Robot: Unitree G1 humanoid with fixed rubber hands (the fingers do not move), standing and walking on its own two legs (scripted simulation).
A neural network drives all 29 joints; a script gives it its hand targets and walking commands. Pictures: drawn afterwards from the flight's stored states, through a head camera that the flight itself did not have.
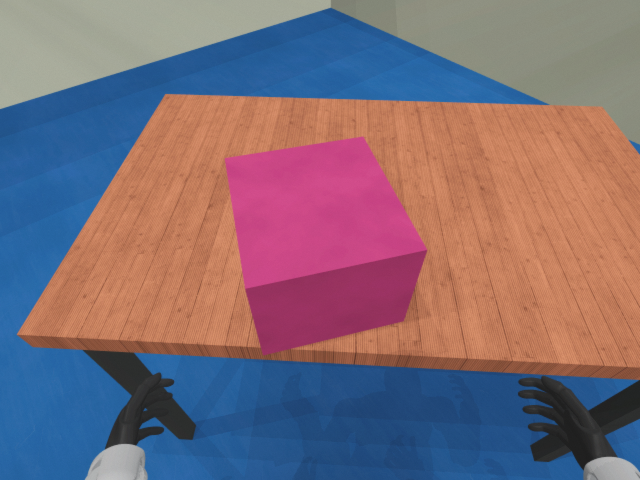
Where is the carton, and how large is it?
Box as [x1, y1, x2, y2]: [225, 137, 426, 354]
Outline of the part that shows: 363,137 225,158 244,284 263,354 402,321 404,318 426,252 426,248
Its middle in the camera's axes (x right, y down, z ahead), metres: -0.01 +0.01 +0.57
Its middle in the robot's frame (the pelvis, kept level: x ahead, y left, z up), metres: +0.43 +0.03 +0.03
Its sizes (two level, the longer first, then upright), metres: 0.233 0.213 0.171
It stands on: a table, 0.72 m high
